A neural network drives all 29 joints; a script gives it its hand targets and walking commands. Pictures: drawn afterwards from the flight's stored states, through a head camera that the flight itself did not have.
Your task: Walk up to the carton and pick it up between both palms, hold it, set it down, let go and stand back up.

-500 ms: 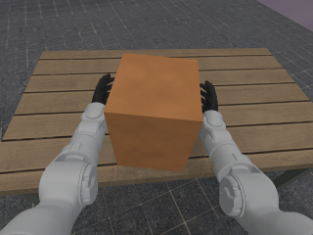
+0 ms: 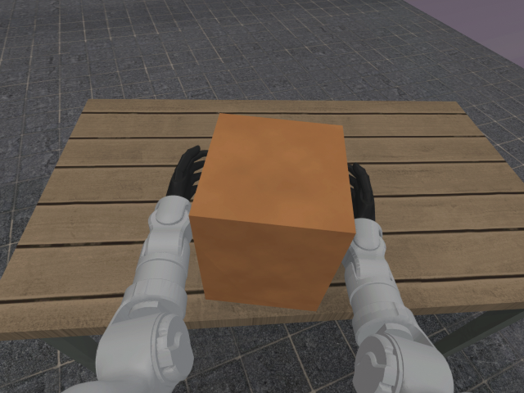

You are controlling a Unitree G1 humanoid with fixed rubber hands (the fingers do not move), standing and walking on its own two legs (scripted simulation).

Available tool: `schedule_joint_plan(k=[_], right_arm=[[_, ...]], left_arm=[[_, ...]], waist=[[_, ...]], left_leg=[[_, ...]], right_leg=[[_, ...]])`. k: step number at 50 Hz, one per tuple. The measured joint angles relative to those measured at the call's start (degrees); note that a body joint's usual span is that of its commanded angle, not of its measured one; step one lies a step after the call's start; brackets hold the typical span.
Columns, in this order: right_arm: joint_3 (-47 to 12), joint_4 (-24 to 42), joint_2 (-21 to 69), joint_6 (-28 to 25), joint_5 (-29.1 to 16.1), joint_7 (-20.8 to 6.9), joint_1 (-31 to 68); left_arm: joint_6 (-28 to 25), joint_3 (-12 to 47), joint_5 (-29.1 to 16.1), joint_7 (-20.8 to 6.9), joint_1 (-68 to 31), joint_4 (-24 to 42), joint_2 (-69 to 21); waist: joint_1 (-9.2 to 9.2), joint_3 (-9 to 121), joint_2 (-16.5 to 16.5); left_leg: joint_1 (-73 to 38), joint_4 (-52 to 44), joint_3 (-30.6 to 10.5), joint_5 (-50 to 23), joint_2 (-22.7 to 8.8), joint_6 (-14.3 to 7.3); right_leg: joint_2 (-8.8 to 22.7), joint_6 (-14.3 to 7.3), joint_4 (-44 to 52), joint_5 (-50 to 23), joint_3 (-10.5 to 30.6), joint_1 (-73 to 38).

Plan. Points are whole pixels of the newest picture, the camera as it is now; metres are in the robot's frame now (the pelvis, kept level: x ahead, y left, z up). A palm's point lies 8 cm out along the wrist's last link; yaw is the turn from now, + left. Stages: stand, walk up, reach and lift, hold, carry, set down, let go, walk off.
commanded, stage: reach and lift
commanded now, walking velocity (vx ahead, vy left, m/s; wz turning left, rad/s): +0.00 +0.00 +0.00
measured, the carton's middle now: (270, 217) +0.38 -0.02 +0.04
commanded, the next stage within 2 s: none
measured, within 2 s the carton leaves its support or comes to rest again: leaves its support in 1.32 s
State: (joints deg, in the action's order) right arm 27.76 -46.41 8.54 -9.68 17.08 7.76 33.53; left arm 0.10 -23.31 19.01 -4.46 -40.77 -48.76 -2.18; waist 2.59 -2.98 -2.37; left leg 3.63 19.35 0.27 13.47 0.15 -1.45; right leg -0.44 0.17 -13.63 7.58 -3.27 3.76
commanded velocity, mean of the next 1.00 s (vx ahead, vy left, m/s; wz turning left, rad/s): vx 0.00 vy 0.00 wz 0.00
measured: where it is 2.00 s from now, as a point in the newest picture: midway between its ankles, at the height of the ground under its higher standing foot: outside the picture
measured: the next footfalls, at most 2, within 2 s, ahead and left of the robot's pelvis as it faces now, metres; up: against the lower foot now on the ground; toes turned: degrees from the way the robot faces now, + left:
none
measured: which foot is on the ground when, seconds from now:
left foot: down 0.00-1.00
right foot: down 0.00-1.00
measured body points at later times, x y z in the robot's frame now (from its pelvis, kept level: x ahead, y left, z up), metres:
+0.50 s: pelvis +0.00 +0.00 +0.00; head +0.02 +0.03 +0.45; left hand +0.41 +0.13 +0.08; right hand +0.37 -0.17 +0.07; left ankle -0.03 +0.10 -0.75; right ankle +0.00 -0.12 -0.75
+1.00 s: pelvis +0.00 +0.00 +0.00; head +0.02 +0.04 +0.45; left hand +0.41 +0.13 +0.08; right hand +0.37 -0.17 +0.07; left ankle -0.03 +0.10 -0.75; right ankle +0.00 -0.12 -0.75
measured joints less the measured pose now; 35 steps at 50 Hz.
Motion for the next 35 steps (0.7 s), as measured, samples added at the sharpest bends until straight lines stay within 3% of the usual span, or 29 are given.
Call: schedule_joint_plan(k=[12, 35], right_arm=[[-2.4, 0.9, -0.8, -0.7, -2.6, 0.3, -1.2], [-3.2, 0.3, -1.3, -1.7, -4.1, 0.6, -0.8]], left_arm=[[2.5, 1.2, 0.3, -0.1, 1.4, 4.6, -0.9], [3.0, 1.4, 0.4, 0.0, 0.8, 5.3, -0.9]], waist=[[0.18, -0.9, -0.6], [0.19, -0.7, -1.1]], left_leg=[[-0.5, -0.3, 0.2, -0.1, 0.0, -0.1], [0.9, -0.6, 0.5, -0.8, -0.1, -0.1]], right_leg=[[0.1, 0.1, 0.8, -0.2, -0.3, -0.9], [0.2, 0.0, 1.6, -1.1, -0.8, 0.2]])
